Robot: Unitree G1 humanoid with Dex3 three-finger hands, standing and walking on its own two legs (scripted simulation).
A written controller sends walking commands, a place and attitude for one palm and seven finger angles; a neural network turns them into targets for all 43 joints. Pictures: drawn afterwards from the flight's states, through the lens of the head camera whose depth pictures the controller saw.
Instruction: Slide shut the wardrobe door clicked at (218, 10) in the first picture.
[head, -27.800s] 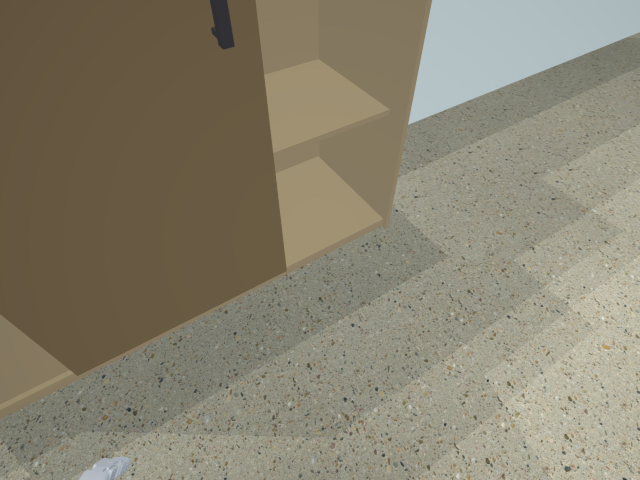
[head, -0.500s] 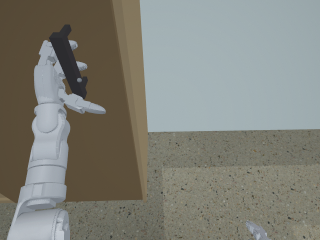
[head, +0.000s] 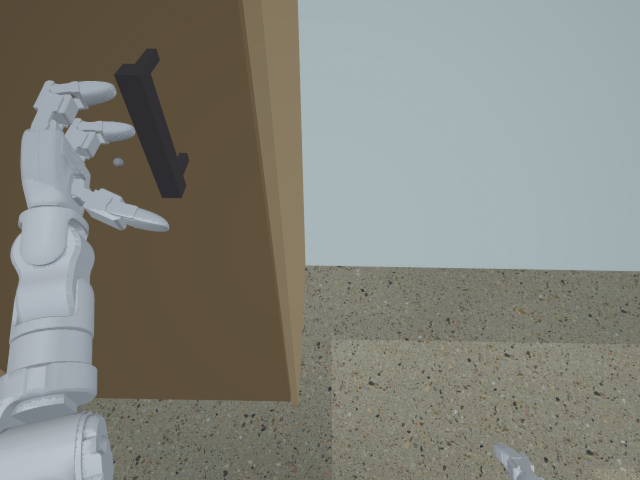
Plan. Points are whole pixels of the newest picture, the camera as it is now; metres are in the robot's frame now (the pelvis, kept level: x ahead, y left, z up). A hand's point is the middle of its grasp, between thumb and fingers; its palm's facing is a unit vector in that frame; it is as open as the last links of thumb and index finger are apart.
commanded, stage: slip the hand off the handle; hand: left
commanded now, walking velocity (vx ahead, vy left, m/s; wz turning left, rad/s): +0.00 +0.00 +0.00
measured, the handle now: (161, 126) +0.42 +0.22 +0.24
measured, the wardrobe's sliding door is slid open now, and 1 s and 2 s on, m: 0.00 0.00 0.00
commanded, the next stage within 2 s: draw the hand back to the body in 0.72 s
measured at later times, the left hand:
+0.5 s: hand (74, 208) +0.31 +0.27 +0.22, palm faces +0.31 -0.95 -0.08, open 14.7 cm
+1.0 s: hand (72, 255) +0.27 +0.25 +0.20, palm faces +0.17 -0.98 -0.06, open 14.7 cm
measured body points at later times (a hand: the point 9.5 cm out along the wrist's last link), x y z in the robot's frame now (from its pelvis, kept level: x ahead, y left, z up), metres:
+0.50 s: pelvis +0.00 +0.00 +0.00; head -0.01 -0.01 +0.45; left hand +0.29 +0.32 +0.22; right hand +0.17 -0.24 -0.09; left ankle +0.03 +0.13 -0.73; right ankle -0.02 -0.14 -0.73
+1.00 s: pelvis +0.00 +0.00 +0.00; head -0.03 -0.02 +0.45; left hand +0.25 +0.31 +0.21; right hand +0.21 -0.21 -0.07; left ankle +0.03 +0.13 -0.73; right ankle -0.02 -0.14 -0.73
